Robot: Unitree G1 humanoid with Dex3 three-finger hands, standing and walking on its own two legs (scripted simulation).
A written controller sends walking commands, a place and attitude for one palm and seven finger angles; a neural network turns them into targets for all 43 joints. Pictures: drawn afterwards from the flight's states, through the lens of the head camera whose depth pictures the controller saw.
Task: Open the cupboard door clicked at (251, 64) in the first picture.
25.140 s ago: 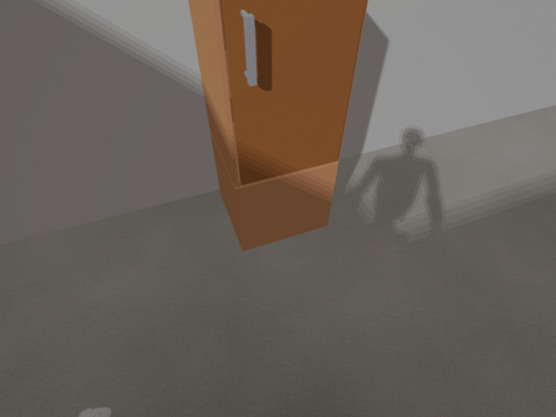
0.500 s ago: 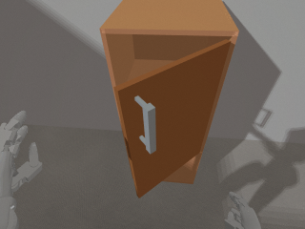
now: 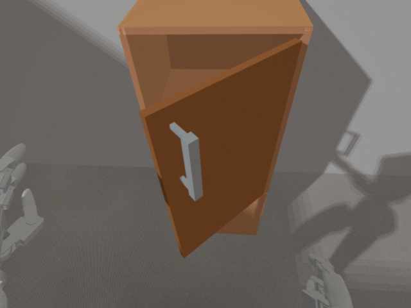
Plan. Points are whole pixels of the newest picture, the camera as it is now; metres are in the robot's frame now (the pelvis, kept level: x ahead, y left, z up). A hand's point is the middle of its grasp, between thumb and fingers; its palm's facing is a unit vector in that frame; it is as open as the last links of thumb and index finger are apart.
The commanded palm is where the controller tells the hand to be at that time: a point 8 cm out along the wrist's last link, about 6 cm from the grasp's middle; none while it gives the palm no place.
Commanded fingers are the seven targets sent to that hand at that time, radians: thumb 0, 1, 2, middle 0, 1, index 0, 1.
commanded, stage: step back with the hand held close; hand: left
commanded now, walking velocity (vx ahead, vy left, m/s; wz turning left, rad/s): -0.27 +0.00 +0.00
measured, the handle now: (186, 163) +0.34 +0.07 +0.12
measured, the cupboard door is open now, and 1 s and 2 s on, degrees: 43 43 43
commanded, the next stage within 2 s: stop stepping back and stand still in 0.94 s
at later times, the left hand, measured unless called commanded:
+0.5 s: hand out of the picture +0.11 +0.29 +0.15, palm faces +0.40 -0.78 -0.48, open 7.4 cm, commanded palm +0.05 +0.33 +0.17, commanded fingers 0.00 0.90 0.90 -0.20 -0.30 -0.20 -0.30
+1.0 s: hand out of the picture +0.03 +0.31 +0.15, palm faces +0.37 -0.83 -0.41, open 7.4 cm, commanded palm -0.03 +0.35 +0.17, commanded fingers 0.00 0.90 0.90 -0.20 -0.30 -0.20 -0.30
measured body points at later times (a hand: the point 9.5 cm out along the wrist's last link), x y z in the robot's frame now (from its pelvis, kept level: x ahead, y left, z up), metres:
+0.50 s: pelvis -0.09 +0.03 -0.01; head -0.07 +0.04 +0.44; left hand +0.08 +0.33 +0.17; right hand +0.08 -0.21 -0.09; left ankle +0.01 +0.12 -0.74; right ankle -0.05 -0.11 -0.74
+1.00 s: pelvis -0.18 +0.06 -0.02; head -0.17 +0.08 +0.43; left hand +0.00 +0.35 +0.17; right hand +0.00 -0.17 -0.09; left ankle -0.09 +0.13 -0.74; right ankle -0.25 -0.07 -0.74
